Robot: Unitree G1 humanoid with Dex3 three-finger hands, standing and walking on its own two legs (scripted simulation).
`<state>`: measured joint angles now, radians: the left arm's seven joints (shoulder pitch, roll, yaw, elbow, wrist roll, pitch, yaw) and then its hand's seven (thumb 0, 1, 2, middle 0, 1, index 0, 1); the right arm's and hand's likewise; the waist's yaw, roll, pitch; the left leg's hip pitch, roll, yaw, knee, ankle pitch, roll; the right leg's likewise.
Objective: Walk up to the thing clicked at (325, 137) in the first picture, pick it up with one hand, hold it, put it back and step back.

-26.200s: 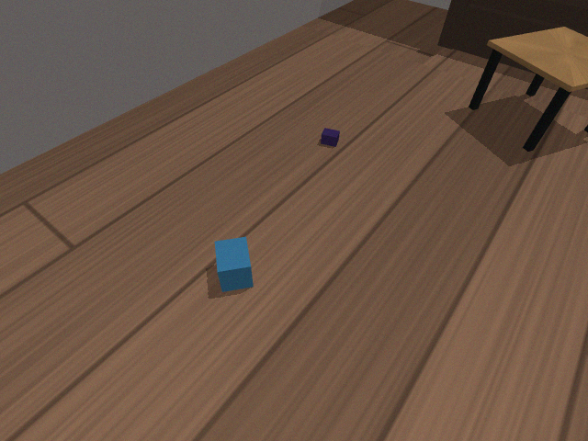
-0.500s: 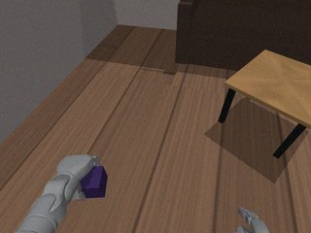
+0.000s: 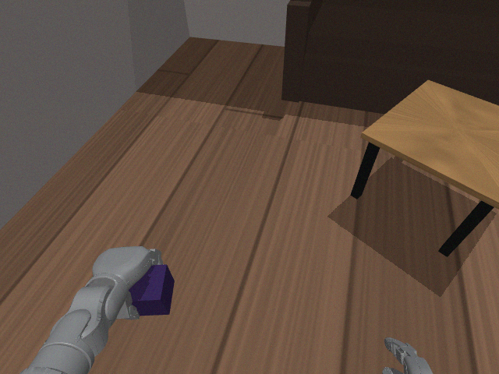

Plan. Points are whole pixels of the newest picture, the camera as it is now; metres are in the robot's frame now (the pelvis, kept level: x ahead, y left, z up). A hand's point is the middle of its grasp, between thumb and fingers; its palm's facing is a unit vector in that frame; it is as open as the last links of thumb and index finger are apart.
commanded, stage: crouch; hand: left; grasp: from above
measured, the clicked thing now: (144, 290) +0.29 +0.21 -0.07
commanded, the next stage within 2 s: lower in 1.86 s
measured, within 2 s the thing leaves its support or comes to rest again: neither
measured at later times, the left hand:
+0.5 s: hand (149, 310) +0.30 +0.23 -0.19, palm faces -0.44 +0.04 -0.90, open 9.8 cm
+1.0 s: hand (173, 331) +0.33 +0.23 -0.43, palm faces -0.48 +0.00 -0.88, open 9.8 cm
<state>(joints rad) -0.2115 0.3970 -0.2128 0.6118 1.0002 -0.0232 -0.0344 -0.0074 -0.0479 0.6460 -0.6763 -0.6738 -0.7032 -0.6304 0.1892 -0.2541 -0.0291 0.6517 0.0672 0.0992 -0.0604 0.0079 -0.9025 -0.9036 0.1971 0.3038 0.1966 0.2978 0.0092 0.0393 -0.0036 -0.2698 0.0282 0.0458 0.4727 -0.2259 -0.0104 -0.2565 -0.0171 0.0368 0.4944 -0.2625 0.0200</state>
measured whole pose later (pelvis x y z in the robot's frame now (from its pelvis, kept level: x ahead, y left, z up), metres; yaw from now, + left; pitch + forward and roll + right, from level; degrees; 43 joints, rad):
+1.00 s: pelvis -0.08 +0.01 -0.28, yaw -1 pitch +35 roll -4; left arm -0.72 0.47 -0.04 1.25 1.17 -0.09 0.37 -0.01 -0.07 0.66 -0.69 -0.66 -0.72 -0.62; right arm 0.19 -0.22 -0.03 0.76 -0.07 -0.04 0.01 0.00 -0.90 -0.90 0.20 0.30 0.20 0.30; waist -0.15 0.05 -0.20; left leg -1.88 0.04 -0.05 1.85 -0.59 0.00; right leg -1.81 0.00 -0.01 1.83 -0.64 0.03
